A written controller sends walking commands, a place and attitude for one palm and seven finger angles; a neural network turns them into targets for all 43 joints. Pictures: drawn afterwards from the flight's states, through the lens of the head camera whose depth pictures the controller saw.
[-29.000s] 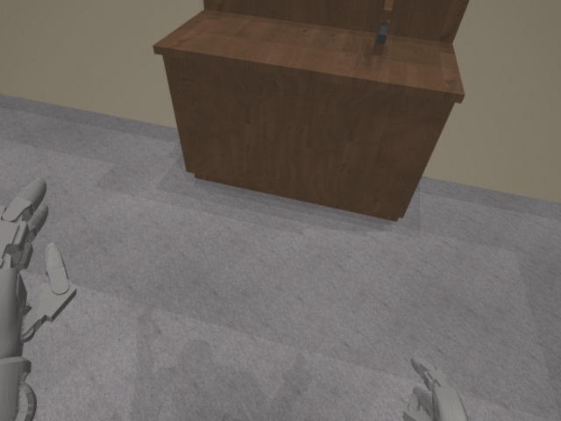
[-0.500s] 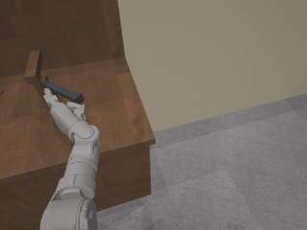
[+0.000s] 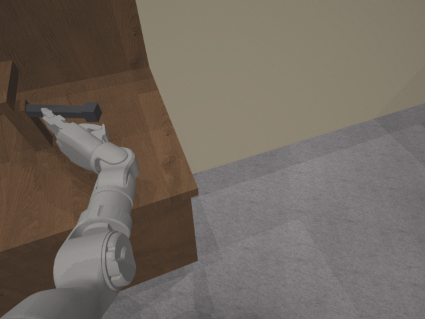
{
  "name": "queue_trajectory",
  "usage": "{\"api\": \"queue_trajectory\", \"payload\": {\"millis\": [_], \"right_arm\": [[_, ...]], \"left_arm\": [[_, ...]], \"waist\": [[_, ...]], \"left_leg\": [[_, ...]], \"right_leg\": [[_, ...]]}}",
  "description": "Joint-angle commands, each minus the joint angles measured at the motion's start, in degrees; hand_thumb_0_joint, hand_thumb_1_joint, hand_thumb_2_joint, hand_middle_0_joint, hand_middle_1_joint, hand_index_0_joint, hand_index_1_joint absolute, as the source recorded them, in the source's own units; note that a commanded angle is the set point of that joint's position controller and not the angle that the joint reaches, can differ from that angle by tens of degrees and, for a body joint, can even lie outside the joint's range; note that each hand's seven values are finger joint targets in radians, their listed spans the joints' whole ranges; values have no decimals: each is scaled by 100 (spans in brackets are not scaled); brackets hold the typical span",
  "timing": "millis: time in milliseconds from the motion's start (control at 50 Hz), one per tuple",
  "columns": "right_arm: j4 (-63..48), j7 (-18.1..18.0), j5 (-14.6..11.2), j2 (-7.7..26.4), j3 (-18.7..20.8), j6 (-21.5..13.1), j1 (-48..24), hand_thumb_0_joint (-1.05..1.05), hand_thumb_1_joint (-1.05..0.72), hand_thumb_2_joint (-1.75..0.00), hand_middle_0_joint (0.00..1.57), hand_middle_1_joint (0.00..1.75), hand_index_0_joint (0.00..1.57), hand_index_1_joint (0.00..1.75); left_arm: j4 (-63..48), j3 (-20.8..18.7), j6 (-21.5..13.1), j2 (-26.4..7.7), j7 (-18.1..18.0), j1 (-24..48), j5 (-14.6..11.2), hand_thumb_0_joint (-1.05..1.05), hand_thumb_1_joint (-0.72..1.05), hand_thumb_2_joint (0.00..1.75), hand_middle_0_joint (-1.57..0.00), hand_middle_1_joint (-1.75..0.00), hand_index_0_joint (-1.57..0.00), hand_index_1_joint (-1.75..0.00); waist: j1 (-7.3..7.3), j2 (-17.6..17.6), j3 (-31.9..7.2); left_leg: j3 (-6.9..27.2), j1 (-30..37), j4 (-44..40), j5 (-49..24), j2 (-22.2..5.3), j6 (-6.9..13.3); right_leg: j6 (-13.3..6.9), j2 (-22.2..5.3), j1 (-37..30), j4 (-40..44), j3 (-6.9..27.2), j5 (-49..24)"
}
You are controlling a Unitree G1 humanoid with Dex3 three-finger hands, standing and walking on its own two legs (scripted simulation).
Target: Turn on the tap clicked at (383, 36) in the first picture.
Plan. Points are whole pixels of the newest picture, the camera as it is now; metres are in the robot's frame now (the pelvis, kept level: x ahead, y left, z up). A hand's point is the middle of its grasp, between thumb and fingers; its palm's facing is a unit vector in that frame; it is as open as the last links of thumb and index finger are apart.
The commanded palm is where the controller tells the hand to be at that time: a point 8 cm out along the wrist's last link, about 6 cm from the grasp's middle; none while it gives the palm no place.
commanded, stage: push the lever round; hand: left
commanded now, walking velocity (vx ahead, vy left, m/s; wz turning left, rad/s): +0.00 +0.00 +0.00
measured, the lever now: (92, 112) +0.50 +0.23 +0.11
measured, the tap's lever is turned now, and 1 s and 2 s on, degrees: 68 86 86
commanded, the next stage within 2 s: lift the hand up off the lever in 0.68 s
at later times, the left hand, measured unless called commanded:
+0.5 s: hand (109, 120) +0.49 +0.20 +0.09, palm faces +0.83 -0.55 -0.12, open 8.1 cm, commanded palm +0.44 +0.21 +0.10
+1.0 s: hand (110, 118) +0.50 +0.19 +0.10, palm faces +0.83 -0.54 -0.13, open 8.2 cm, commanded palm +0.45 +0.22 +0.11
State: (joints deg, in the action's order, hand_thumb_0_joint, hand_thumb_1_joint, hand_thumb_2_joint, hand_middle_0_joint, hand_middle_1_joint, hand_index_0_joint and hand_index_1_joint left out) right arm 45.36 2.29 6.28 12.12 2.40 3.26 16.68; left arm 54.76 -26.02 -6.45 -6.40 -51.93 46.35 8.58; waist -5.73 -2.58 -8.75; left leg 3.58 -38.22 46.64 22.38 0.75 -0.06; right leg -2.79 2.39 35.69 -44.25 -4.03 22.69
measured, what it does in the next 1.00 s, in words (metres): stands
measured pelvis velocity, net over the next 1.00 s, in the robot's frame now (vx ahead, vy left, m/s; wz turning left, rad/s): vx -0.01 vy -0.01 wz -0.01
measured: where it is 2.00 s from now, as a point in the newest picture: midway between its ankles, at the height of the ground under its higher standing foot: outside the picture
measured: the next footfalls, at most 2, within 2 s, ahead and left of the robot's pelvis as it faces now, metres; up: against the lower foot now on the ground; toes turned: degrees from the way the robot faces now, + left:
none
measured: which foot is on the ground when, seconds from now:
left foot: down 0.00-1.00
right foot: down 0.00-1.00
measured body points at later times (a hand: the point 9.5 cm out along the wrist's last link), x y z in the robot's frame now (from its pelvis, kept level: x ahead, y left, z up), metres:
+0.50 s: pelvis +0.01 -0.01 +0.00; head +0.08 -0.01 +0.45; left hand +0.45 +0.22 +0.10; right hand +0.04 -0.25 -0.14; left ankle +0.00 +0.12 -0.70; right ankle -0.02 -0.09 -0.70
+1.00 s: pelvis -0.01 -0.01 +0.00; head +0.06 -0.01 +0.44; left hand +0.45 +0.22 +0.11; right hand +0.00 -0.26 -0.14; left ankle +0.00 +0.12 -0.70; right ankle -0.02 -0.09 -0.70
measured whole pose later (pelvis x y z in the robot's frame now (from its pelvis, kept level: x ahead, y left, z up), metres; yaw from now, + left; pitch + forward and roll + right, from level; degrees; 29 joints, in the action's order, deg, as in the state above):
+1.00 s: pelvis -0.01 -0.01 +0.00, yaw -1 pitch +17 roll -1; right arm 44.8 2.8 7.3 12.4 1.7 1.9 19.6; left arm 65.1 -33.3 -7.2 -12.9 -53.2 55.5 11.9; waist -9.7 -2.6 -9.0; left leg 3.8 -42.1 47.1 21.8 -0.5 -0.7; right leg -3.6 3.6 39.5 -44.2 -4.3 21.6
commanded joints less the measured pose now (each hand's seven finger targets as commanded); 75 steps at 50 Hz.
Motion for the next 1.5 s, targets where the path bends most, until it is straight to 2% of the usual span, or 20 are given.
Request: {"api": "queue_trajectory", "payload": {"millis": [0, 140, 180, 240, 260, 360, 380, 460, 520, 620, 680, 760, 820, 1020, 1100, 1180, 1280, 1340, 1420, 1480], "right_arm": [[-466, 20, -1, 782, 260, -168, 206, 0, -90, -90, 20, 30, 20, 30], [-405, 77, 28, 806, 263, -151, 371, 0, -90, -90, 20, 30, 20, 30], [-374, 88, 39, 815, 270, -149, 411, 0, -90, -90, 20, 30, 20, 30], [-412, 120, 45, 800, 292, -146, 510, 0, -90, -90, 20, 30, 20, 30], [-423, 127, 45, 798, 286, -146, 506, 0, -90, -90, 20, 30, 20, 30], [-411, 125, 39, 834, 284, -102, 590, 0, -90, -90, 20, 30, 20, 30], [-401, 124, 52, 835, 299, -100, 590, 0, -90, -90, 20, 30, 20, 30], [-391, 134, 57, 813, 278, -86, 611, 0, -90, -90, 20, 30, 20, 30], [-394, 120, 62, 831, 293, -87, 633, 0, -90, -90, 20, 30, 20, 30], [-345, 106, 81, 840, 267, -112, 648, 0, -90, -90, 20, 30, 20, 30], [-342, 61, 81, 887, 255, -122, 688, 0, -90, -90, 20, 30, 20, 30], [-346, 51, 98, 869, 228, -169, 736, 0, -90, -90, 20, 30, 20, 30], [-421, 35, 100, 863, 234, -187, 780, 0, -90, -90, 20, 30, 20, 30], [-383, 3, 74, 912, 202, -319, 783, 0, -90, -90, 20, 30, 20, 30], [-349, 13, 92, 909, 201, -391, 816, 0, -90, -90, 20, 30, 20, 30], [-295, 34, 100, 899, 210, -425, 815, 0, -90, -90, 20, 30, 20, 30], [-294, 76, 26, 939, 221, -407, 858, 0, -90, -90, 20, 30, 20, 30], [-274, 117, 24, 939, 209, -417, 855, 0, -90, -90, 20, 30, 20, 30], [-244, 153, 63, 911, 249, -419, 844, 0, -90, -90, 20, 30, 20, 30], [-251, 205, 102, 893, 282, -389, 817, 0, -90, -90, 20, 30, 20, 30]], "left_arm": [[-1036, 249, -307, -997, -43, 2857, 203, 0, 90, 90, -15, -15, -15, -15], [-680, 188, -276, -1115, -65, 2963, 303, 0, 90, 90, -15, -15, -15, -15], [-655, 179, -293, -1143, -65, 3112, 331, 0, 90, 90, -15, -15, -15, -15], [-788, 101, -368, -1182, -59, 2944, 290, 0, 90, 90, -15, -15, -15, -15], [-736, 169, -351, -1077, -50, 2898, 264, 0, 90, 90, -15, -15, -15, -15], [-632, 30, -317, -1330, -12, 3096, 305, 0, 90, 90, -15, -15, -15, -15], [-758, 18, -346, -1336, -8, 3161, 307, 0, 90, 90, -15, -15, -15, -15], [-619, 102, -323, -1270, -7, 3193, 344, 0, 90, 90, -15, -15, -15, -15], [-648, -69, -350, -1483, -16, 3242, 373, 0, 90, 90, -15, -15, -15, -15], [-356, -26, -324, -1542, -17, 3514, 447, 0, 90, 90, -15, -15, -15, -15], [-330, -304, -330, -2017, -25, 3743, 484, 0, 90, 90, -15, -15, -15, -15], [-209, -211, -359, -2046, -51, 3963, 582, 0, 90, 90, -15, -15, -15, -15], [-390, -406, -445, -2279, -50, 3830, 571, 0, 90, 90, -15, -15, -15, -15], [-275, -399, -401, -2574, -44, 4128, 664, 0, 90, 90, -15, -15, -15, -15], [-504, -326, -455, -2545, -74, 4312, 691, 0, 90, 90, -15, -15, -15, -15], [-405, -177, -401, -2290, -41, 4150, 652, 0, 90, 90, -15, -15, -15, -15], [163, -76, -148, -1800, 157, 3409, 239, 0, 90, 90, -15, -15, -15, -15], [-134, 40, -158, -1728, 107, 3834, 265, 0, 90, 90, -15, -15, -15, -15], [-694, -191, -302, -1926, -56, 3949, 308, 0, 90, 90, -15, -15, -15, -15], [-933, 69, -263, -1534, -49, 3675, 383, 0, 90, 90, -15, -15, -15, -15]], "waist": [[-103, 144, -1924], [-199, 208, -1900], [-213, 36, -1889], [-143, 117, -2214], [-165, 155, -2175], [-227, 289, -2058], [-210, 100, -2107], [-263, 163, -2007], [-234, 181, -2091], [-371, 232, -1847], [-380, 223, -1965], [-459, 95, -2042], [-328, 85, -2370], [-446, 6, -2029], [-433, -338, -2196], [-427, -395, -2068], [-328, -39, -1923], [-375, -21, -1802], [-252, -197, -2045], [-184, -410, -2233]], "left_leg": [[-119, 1005, -374, -1846, 6, 123], [-146, 939, -331, -1890, -6, 160], [-126, 1017, -325, -1984, -18, 141], [-138, 1145, -266, -2273, -19, 134], [-173, 1096, -250, -2276, -8, 147], [-174, 912, -265, -2162, -9, 174], [-155, 1033, -258, -2289, -13, 159], [-174, 976, -252, -2264, -9, 166], [-169, 958, -255, -2218, -4, 183], [-160, 777, -248, -1912, 0, 214], [-147, 579, -233, -1719, 13, 237], [-153, 578, -206, -1627, 0, 244], [-186, 603, -218, -1734, 8, 251], [-180, 385, -358, -1083, -22, 289], [-158, 649, -393, -1230, -41, 265], [-152, 747, -447, -1271, -55, 232], [-170, 815, -617, -1366, -43, 206], [-134, 934, -651, -1441, -60, 209], [-97, 1220, -603, -1851, -70, 161], [-80, 1625, -540, -2505, -99, 66]], "right_leg": [[166, -151, -1003, 592, 123, -1980], [188, -157, -969, 609, 124, -2118], [170, -149, -885, 589, 110, -2132], [180, -132, -1079, 538, 103, -2469], [202, -135, -1098, 550, 118, -2569], [240, -172, -1176, 553, 139, -2678], [213, -159, -1134, 532, 133, -2668], [230, -154, -1090, 537, 117, -2677], [232, -153, -1135, 527, 136, -2647], [251, -147, -913, 584, 144, -2351], [268, -183, -999, 570, 213, -2304], [277, -162, -853, 577, 219, -2141], [291, -157, -1141, 556, 257, -2351], [294, -121, -991, 769, 305, -1597], [253, -83, -906, 741, 281, -1584], [227, -59, -877, 779, 234, -1555], [219, -48, -1093, 902, 174, -1646], [212, -28, -943, 933, 145, -1610], [176, -17, -1024, 824, 115, -1875], [133, 1, -1017, 711, 41, -2232]]}}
